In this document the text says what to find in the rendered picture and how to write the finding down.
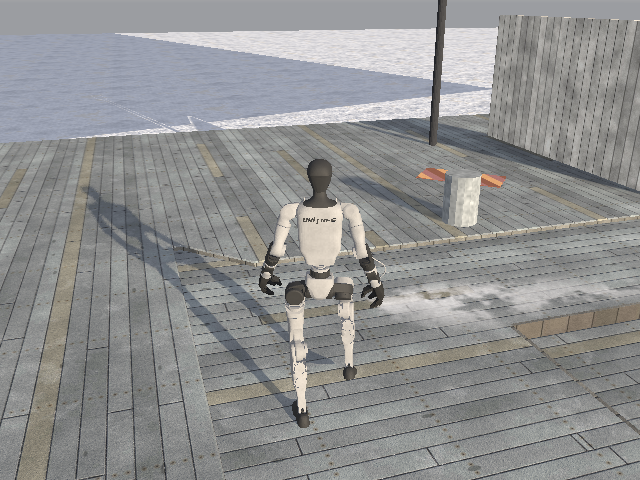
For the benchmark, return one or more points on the right robot hand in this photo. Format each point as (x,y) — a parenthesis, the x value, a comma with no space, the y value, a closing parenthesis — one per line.
(376,292)

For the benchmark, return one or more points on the left robot hand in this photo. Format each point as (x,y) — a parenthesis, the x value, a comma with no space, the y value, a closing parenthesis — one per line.
(272,281)

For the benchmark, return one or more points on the right robot upper arm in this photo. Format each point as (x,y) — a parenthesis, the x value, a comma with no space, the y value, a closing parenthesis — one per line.
(352,213)

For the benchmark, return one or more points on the left robot upper arm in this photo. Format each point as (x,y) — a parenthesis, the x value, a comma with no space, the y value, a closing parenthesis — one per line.
(288,212)

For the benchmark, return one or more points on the right robot forearm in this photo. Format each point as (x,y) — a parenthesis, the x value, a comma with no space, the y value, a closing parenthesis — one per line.
(369,269)

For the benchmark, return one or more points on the robot right foot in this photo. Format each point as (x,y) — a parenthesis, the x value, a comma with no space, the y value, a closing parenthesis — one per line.
(349,372)

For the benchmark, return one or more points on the robot left thigh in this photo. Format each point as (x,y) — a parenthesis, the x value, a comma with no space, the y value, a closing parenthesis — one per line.
(294,304)

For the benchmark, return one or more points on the left robot forearm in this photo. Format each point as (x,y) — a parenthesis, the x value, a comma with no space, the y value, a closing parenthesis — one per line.
(269,264)

